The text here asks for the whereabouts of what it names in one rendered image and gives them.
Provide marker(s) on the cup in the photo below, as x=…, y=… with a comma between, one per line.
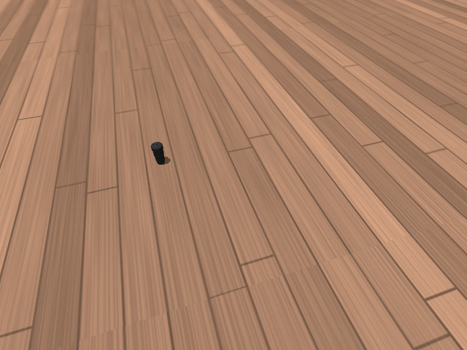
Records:
x=157, y=149

